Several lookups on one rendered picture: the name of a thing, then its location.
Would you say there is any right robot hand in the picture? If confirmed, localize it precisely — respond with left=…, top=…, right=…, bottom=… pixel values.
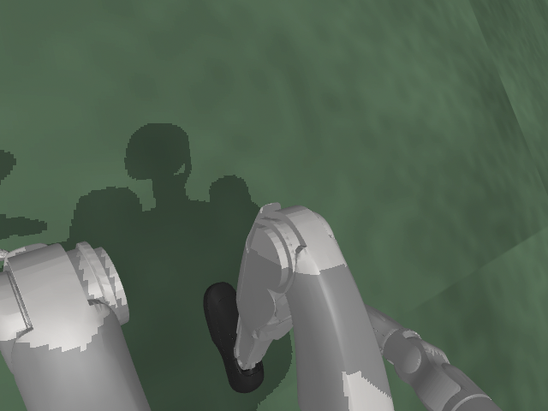
left=364, top=303, right=404, bottom=356

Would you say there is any right robot foot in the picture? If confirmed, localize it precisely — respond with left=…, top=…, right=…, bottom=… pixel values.
left=203, top=282, right=264, bottom=393

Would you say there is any right robot arm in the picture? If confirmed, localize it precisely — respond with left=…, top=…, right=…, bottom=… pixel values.
left=384, top=328, right=503, bottom=411

